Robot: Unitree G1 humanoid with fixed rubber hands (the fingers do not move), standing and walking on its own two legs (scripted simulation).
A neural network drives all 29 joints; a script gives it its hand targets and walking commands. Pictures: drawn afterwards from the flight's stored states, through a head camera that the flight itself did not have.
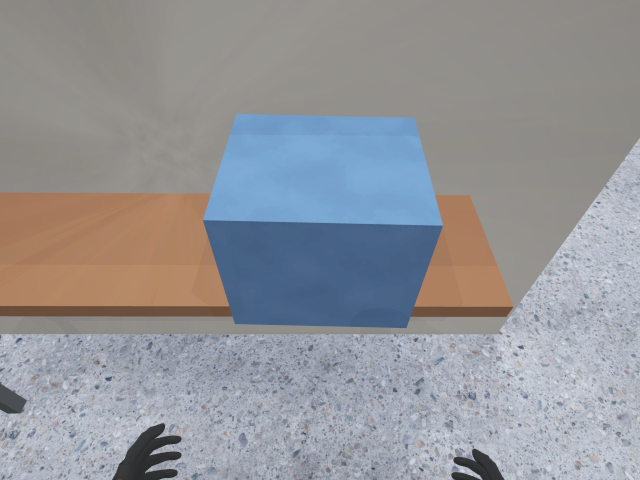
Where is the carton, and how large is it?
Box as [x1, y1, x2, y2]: [203, 114, 442, 327]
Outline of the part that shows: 236,114 203,218 204,225 234,322 253,324 406,327 442,226 414,118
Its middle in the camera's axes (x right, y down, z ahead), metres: +0.00 -0.04 +0.65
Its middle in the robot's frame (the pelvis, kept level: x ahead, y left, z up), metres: +0.52 +0.04 +0.01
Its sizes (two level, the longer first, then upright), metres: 0.295 0.249 0.252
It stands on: a table, 0.66 m high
